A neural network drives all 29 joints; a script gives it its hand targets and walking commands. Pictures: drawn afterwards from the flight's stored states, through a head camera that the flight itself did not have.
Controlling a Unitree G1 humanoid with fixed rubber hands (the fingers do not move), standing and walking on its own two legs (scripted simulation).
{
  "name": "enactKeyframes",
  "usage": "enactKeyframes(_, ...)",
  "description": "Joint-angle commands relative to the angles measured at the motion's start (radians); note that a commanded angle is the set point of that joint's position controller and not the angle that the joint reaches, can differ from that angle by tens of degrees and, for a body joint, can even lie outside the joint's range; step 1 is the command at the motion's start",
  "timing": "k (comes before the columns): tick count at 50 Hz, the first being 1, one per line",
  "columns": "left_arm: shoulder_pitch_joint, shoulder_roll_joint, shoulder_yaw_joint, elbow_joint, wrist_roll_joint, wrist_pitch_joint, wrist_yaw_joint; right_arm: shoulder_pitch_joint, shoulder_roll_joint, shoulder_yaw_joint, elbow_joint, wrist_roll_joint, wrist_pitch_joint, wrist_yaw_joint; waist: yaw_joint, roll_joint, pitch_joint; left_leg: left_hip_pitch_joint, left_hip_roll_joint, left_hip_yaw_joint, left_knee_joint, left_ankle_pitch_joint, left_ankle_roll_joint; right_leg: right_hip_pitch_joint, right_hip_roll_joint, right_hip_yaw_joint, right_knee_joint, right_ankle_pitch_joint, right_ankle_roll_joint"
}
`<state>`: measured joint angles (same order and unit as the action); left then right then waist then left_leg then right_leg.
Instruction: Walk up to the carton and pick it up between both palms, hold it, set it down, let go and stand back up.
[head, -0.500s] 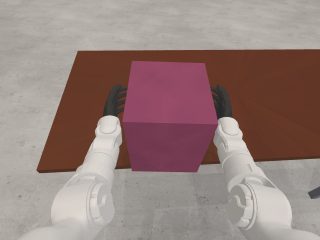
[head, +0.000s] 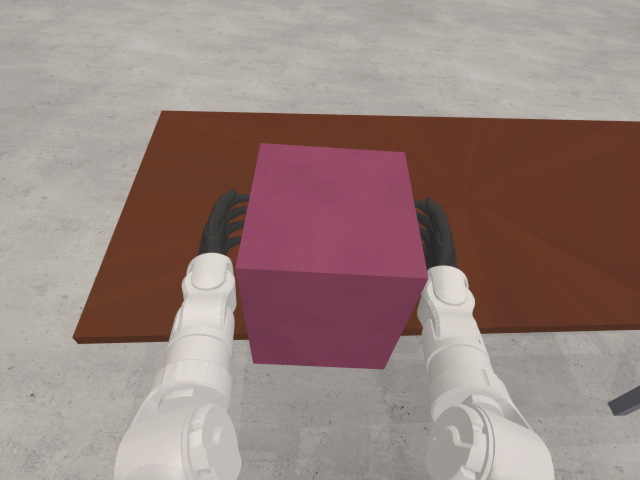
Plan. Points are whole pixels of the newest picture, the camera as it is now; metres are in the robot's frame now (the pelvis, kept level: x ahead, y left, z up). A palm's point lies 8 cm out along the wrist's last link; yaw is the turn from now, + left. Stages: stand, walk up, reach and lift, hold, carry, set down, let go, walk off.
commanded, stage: reach and lift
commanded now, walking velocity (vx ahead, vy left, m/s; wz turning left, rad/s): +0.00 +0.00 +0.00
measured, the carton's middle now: (325, 262) +0.41 +0.01 +0.02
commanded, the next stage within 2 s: none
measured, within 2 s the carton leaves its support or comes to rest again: leaves its support in 0.30 s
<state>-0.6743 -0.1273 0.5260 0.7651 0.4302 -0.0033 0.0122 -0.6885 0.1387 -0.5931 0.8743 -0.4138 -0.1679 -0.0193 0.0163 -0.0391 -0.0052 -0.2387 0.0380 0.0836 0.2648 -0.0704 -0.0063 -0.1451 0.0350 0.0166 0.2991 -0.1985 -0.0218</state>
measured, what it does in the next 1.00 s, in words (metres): stands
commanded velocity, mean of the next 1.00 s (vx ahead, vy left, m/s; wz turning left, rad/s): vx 0.00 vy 0.00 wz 0.00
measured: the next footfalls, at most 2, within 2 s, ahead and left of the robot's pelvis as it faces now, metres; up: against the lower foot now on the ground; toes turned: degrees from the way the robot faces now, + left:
none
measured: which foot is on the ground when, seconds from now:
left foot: down 0.00-1.00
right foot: down 0.00-1.00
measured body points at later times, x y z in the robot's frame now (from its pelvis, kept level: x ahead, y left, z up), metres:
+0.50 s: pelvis +0.00 +0.00 +0.00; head +0.02 +0.02 +0.45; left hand +0.40 +0.17 +0.08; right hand +0.41 -0.12 +0.09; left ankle +0.04 +0.13 -0.75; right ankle -0.03 -0.10 -0.75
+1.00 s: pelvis -0.01 +0.00 +0.00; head -0.04 +0.03 +0.45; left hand +0.38 +0.18 +0.12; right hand +0.39 -0.11 +0.13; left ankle +0.04 +0.13 -0.75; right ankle -0.03 -0.10 -0.75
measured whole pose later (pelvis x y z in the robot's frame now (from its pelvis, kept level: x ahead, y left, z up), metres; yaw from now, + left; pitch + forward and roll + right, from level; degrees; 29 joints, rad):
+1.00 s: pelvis -0.01 +0.00 +0.00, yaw +1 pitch -4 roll +0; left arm -0.67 -0.08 0.42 0.62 0.37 0.21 0.02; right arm -0.72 0.07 -0.36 0.92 -0.17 -0.11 -0.10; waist 0.01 -0.08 0.00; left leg -0.12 0.03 0.07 0.23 -0.05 0.00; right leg -0.02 0.03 0.00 0.26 -0.18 -0.02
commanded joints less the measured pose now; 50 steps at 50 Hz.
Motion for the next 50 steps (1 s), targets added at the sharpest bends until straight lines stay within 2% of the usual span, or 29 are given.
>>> enactKeyframes(1, -0.528, -0.381, -0.234, -0.006, 0.009, -0.017, -0.098, -0.518, 0.426, 0.297, -0.034, -0.040, -0.069, 0.124, 0.019, 0.010, -0.426, 0.295, -0.007, 0.062, 0.019, 0.124, 0.029, 0.014, -0.035, -0.081, -0.020, 0.334, 0.091)
enactKeyframes(2, -0.546, -0.371, -0.239, -0.011, 0.001, -0.021, -0.101, -0.521, 0.425, 0.295, -0.040, -0.045, -0.066, 0.122, 0.009, -0.005, -0.430, 0.277, -0.012, 0.064, 0.017, 0.119, 0.034, 0.036, -0.039, -0.080, -0.010, 0.354, 0.096)
enactKeyframes(3, -0.544, -0.373, -0.240, -0.017, 0.004, -0.024, -0.099, -0.529, 0.431, 0.306, -0.051, -0.045, -0.069, 0.123, 0.016, -0.008, -0.451, 0.278, -0.010, 0.062, 0.014, 0.111, 0.036, 0.035, -0.036, -0.079, -0.006, 0.357, 0.098)
enactKeyframes(6, -0.565, -0.384, -0.262, -0.025, -0.006, -0.032, -0.088, -0.551, 0.422, 0.290, -0.059, -0.041, -0.084, 0.125, 0.009, 0.036, -0.494, 0.325, -0.005, 0.058, 0.025, 0.164, 0.016, -0.006, -0.032, -0.089, -0.012, 0.345, 0.090)
enactKeyframes(8, -0.577, -0.382, -0.255, -0.021, -0.004, -0.044, -0.087, -0.546, 0.419, 0.279, -0.037, -0.051, -0.091, 0.124, 0.008, 0.023, -0.478, 0.337, -0.009, 0.057, 0.031, 0.169, 0.014, -0.015, -0.033, -0.090, -0.024, 0.335, 0.089)
enactKeyframes(10, -0.553, -0.394, -0.246, -0.010, 0.013, -0.046, -0.084, -0.546, 0.415, 0.282, -0.027, -0.055, -0.099, 0.125, 0.023, 0.033, -0.470, 0.347, -0.001, 0.058, 0.036, 0.204, 0.006, -0.008, -0.030, -0.096, -0.028, 0.339, 0.080)
enactKeyframes(13, -0.637, -0.423, -0.287, -0.076, -0.014, -0.081, -0.072, -0.606, 0.417, 0.281, -0.073, -0.069, -0.151, 0.125, 0.016, 0.023, -0.589, 0.380, 0.007, 0.059, 0.045, 0.247, -0.007, -0.022, -0.013, -0.119, -0.022, 0.342, 0.073)
enactKeyframes(14, -0.609, -0.422, -0.289, -0.037, -0.005, -0.081, -0.066, -0.600, 0.422, 0.286, -0.043, -0.064, -0.150, 0.126, 0.017, 0.021, -0.554, 0.376, 0.009, 0.060, 0.053, 0.263, -0.008, -0.019, -0.015, -0.115, -0.027, 0.348, 0.069)
enactKeyframes(15, -0.629, -0.425, -0.302, -0.059, -0.016, -0.090, -0.062, -0.602, 0.416, 0.287, -0.038, -0.066, -0.160, 0.125, 0.008, 0.014, -0.572, 0.386, 0.009, 0.058, 0.055, 0.281, -0.014, -0.013, -0.011, -0.119, -0.022, 0.365, 0.068)
enactKeyframes(16, -0.636, -0.430, -0.302, -0.060, -0.008, -0.098, -0.059, -0.594, 0.424, 0.300, -0.025, -0.063, -0.167, 0.124, 0.017, 0.026, -0.580, 0.406, 0.011, 0.056, 0.057, 0.287, -0.013, -0.015, -0.015, -0.116, -0.026, 0.372, 0.067)
enactKeyframes(20, -0.500, -0.430, -0.338, -0.027, -0.002, -0.050, -0.068, -0.494, 0.401, 0.372, 0.067, 0.011, -0.135, 0.098, -0.006, 0.050, -0.439, 0.424, 0.005, 0.046, 0.055, 0.319, -0.015, 0.048, -0.018, -0.099, -0.039, 0.429, 0.060)
enactKeyframes(22, -0.509, -0.442, -0.336, -0.027, -0.013, -0.021, -0.088, -0.515, 0.398, 0.381, 0.043, 0.019, -0.127, 0.087, -0.011, 0.018, -0.427, 0.388, 0.000, 0.043, 0.037, 0.286, -0.006, 0.050, -0.021, -0.096, -0.043, 0.437, 0.070)
enactKeyframes(23, -0.512, -0.435, -0.346, -0.046, -0.021, -0.010, -0.095, -0.496, 0.401, 0.376, 0.059, 0.026, -0.120, 0.084, -0.028, 0.024, -0.412, 0.366, -0.003, 0.039, 0.027, 0.262, -0.004, 0.069, -0.026, -0.092, -0.036, 0.447, 0.069)
enactKeyframes(24, -0.541, -0.442, -0.345, -0.061, -0.026, -0.010, -0.099, -0.533, 0.408, 0.371, 0.033, 0.026, -0.125, 0.083, -0.016, 0.033, -0.438, 0.345, -0.010, 0.042, 0.023, 0.247, -0.003, 0.073, -0.028, -0.094, -0.035, 0.437, 0.074)
enactKeyframes(26, -0.590, -0.475, -0.403, -0.122, -0.057, -0.023, -0.089, -0.576, 0.414, 0.384, -0.018, 0.033, -0.152, 0.082, -0.028, 0.050, -0.528, 0.381, -0.003, 0.038, 0.045, 0.311, -0.023, 0.077, -0.023, -0.105, -0.021, 0.486, 0.069)
enactKeyframes(28, -0.603, -0.469, -0.433, -0.138, -0.069, -0.046, -0.077, -0.599, 0.427, 0.434, -0.044, 0.055, -0.174, 0.081, -0.019, 0.047, -0.587, 0.405, -0.006, 0.040, 0.056, 0.351, -0.027, 0.107, -0.020, -0.110, -0.011, 0.541, 0.066)
enactKeyframes(31, -0.593, -0.484, -0.492, -0.156, -0.088, -0.037, -0.064, -0.589, 0.423, 0.497, -0.039, 0.109, -0.163, 0.075, -0.023, 0.063, -0.591, 0.443, -0.006, 0.025, 0.076, 0.375, -0.033, 0.098, -0.017, -0.102, -0.015, 0.535, 0.065)
enactKeyframes(33, -0.561, -0.477, -0.481, -0.131, -0.084, -0.014, -0.068, -0.586, 0.411, 0.525, -0.041, 0.133, -0.148, 0.069, -0.010, 0.054, -0.541, 0.437, -0.004, 0.019, 0.066, 0.337, -0.022, 0.094, -0.017, -0.098, -0.029, 0.490, 0.063)
enactKeyframes(34, -0.617, -0.484, -0.487, -0.173, -0.101, -0.020, -0.072, -0.622, 0.414, 0.511, -0.063, 0.126, -0.158, 0.067, -0.018, 0.043, -0.566, 0.410, -0.004, 0.027, 0.055, 0.306, -0.026, 0.086, -0.019, -0.103, -0.030, 0.467, 0.070)
enactKeyframes(36, -0.569, -0.455, -0.477, -0.133, -0.102, 0.027, -0.080, -0.595, 0.407, 0.534, -0.031, 0.164, -0.106, 0.065, -0.018, 0.024, -0.462, 0.404, -0.010, 0.022, 0.036, 0.237, -0.007, 0.086, -0.019, -0.086, -0.044, 0.417, 0.070)
enactKeyframes(38, -0.654, -0.449, -0.449, -0.159, -0.113, 0.034, -0.096, -0.673, 0.411, 0.519, -0.081, 0.145, -0.112, 0.060, -0.003, -0.009, -0.464, 0.314, -0.016, 0.036, 0.008, 0.147, 0.008, 0.114, -0.041, -0.080, -0.041, 0.386, 0.084)
enactKeyframes(39, -0.582, -0.423, -0.422, -0.110, -0.080, 0.064, -0.103, -0.603, 0.401, 0.522, -0.018, 0.157, -0.078, 0.056, 0.004, -0.010, -0.370, 0.331, -0.019, 0.041, -0.012, 0.110, 0.023, 0.141, -0.041, -0.073, -0.046, 0.367, 0.086)
enactKeyframes(41, -0.488, -0.394, -0.389, -0.102, -0.064, 0.147, -0.128, -0.542, 0.392, 0.544, 0.003, 0.209, 0.000, 0.045, 0.003, -0.034, -0.257, 0.325, -0.026, 0.039, -0.033, 0.048, 0.039, 0.187, -0.041, -0.062, -0.061, 0.335, 0.094)
enactKeyframes(43, -0.572, -0.415, -0.371, -0.151, -0.077, 0.175, -0.149, -0.663, 0.387, 0.533, -0.110, 0.202, -0.009, 0.042, 0.011, -0.060, -0.336, 0.279, -0.032, 0.052, -0.050, 0.010, 0.044, 0.170, -0.041, -0.074, -0.054, 0.298, 0.113)
enactKeyframes(44, -0.653, -0.417, -0.387, -0.198, -0.099, 0.159, -0.150, -0.731, 0.398, 0.518, -0.149, 0.192, -0.039, 0.045, 0.016, -0.037, -0.401, 0.275, -0.035, 0.058, -0.046, 0.007, 0.039, 0.148, -0.048, -0.075, -0.049, 0.285, 0.107)
enactKeyframes(46, -0.636, -0.455, -0.431, -0.196, -0.104, 0.167, -0.133, -0.729, 0.376, 0.522, -0.134, 0.213, -0.040, 0.052, 0.011, 0.022, -0.432, 0.384, -0.022, 0.047, -0.024, 0.071, 0.019, 0.109, -0.038, -0.086, -0.061, 0.263, 0.082)
enactKeyframes(47, -0.633, -0.468, -0.470, -0.222, -0.116, 0.169, -0.124, -0.726, 0.371, 0.537, -0.156, 0.219, -0.046, 0.054, -0.009, 0.033, -0.474, 0.452, -0.015, 0.037, 0.003, 0.146, 0.006, 0.081, -0.026, -0.095, -0.061, 0.291, 0.074)
enactKeyframes(48, -0.619, -0.459, -0.475, -0.218, -0.113, 0.182, -0.117, -0.703, 0.366, 0.553, -0.126, 0.234, -0.032, 0.055, 0.000, 0.041, -0.459, 0.486, -0.013, 0.035, 0.019, 0.184, -0.003, 0.054, -0.022, -0.098, -0.071, 0.285, 0.066)
enactKeyframes(50, -0.587, -0.445, -0.485, -0.217, -0.114, 0.217, -0.120, -0.658, 0.335, 0.537, -0.078, 0.255, 0.000, 0.051, -0.024, 0.046, -0.374, 0.522, -0.007, 0.022, 0.021, 0.170, -0.007, 0.017, -0.021, -0.102, -0.092, 0.225, 0.064)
